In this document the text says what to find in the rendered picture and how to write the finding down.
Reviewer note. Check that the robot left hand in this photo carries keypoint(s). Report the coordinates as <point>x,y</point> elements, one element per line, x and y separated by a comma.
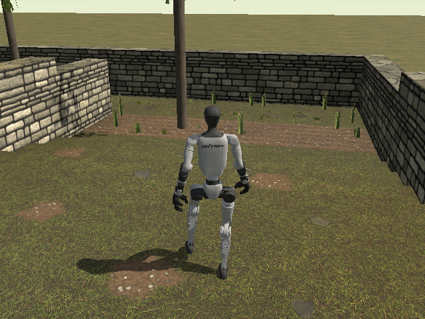
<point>177,203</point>

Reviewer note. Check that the left robot shin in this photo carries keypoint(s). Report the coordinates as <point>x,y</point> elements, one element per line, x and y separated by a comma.
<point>191,225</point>

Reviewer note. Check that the left robot forearm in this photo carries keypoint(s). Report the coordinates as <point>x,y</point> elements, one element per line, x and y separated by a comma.
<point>181,181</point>

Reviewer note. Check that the robot right upper arm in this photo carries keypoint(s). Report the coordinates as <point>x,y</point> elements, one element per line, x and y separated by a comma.
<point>236,150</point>

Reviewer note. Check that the robot left upper arm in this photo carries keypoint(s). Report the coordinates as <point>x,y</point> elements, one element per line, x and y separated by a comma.
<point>188,152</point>

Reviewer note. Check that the right robot forearm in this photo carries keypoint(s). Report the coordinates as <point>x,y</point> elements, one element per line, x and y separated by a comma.
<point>243,174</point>

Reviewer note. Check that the robot right hand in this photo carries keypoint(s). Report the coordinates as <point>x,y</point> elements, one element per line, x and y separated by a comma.
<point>246,187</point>

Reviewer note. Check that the right robot thigh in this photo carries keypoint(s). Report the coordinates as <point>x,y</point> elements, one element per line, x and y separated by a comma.
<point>228,199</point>

